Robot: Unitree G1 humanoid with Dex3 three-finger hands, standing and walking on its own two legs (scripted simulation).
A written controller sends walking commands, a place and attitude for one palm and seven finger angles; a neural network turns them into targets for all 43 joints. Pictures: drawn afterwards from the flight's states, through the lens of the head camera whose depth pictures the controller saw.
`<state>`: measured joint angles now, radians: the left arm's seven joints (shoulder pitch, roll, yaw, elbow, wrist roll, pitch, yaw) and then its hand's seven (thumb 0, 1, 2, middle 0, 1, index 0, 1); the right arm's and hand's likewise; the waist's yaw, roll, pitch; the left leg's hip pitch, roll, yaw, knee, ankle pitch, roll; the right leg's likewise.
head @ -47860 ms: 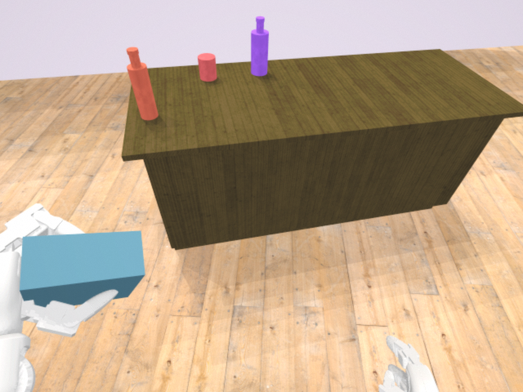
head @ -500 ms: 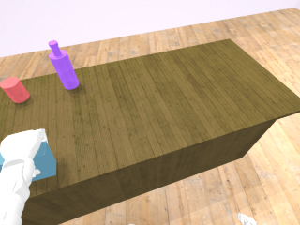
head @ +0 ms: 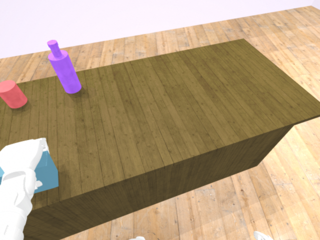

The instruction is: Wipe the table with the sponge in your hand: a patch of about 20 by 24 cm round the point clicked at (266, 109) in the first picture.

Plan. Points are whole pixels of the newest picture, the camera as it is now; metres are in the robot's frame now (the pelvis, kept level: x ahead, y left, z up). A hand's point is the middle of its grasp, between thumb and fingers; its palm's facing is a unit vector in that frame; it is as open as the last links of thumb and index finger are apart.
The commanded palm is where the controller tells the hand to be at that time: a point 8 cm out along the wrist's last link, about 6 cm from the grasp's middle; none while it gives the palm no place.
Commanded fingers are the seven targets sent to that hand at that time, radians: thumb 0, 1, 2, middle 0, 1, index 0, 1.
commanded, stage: wipe forward along the first lane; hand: left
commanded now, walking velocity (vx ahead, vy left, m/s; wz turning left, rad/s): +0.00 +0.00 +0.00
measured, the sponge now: (32, 178) +0.27 +0.38 -0.05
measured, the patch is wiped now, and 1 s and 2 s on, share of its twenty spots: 0.90 0.90 0.90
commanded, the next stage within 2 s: slide across to the middle lane in 1.72 s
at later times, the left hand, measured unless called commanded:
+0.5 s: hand (31, 158) +0.31 +0.38 -0.01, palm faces -0.16 +0.03 -0.99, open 9.4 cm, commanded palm +0.31 +0.38 +0.01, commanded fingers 0.00 0.10 1.30 -1.20 -1.60 -1.20 -1.60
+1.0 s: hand (28, 142) +0.35 +0.42 -0.01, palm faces -0.19 +0.06 -0.98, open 9.5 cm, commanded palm +0.38 +0.39 +0.01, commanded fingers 0.00 0.10 1.30 -1.20 -1.60 -1.20 -1.60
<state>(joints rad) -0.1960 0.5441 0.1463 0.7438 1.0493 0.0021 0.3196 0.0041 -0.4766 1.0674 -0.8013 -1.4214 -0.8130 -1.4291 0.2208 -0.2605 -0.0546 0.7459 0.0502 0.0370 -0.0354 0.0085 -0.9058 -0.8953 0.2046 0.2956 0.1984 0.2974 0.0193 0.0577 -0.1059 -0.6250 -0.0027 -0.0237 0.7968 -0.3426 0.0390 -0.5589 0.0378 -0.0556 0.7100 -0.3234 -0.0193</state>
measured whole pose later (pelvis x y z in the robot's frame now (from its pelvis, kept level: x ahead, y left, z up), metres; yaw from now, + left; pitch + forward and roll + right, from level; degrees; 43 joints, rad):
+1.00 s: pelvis -0.05 -0.02 -0.07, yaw -3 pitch +22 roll -5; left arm -0.74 0.91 0.20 1.20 1.10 -0.12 0.20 0.02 -0.57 1.11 -0.86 -1.33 -0.88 -1.38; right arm 0.30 -0.30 0.02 0.71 0.06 0.03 -0.02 0.01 -0.91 -0.90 0.21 0.30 0.20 0.30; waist -0.05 0.06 -0.14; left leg -1.14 0.02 -0.09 1.16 -0.41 0.03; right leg -1.08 0.08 -0.10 1.05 -0.37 -0.05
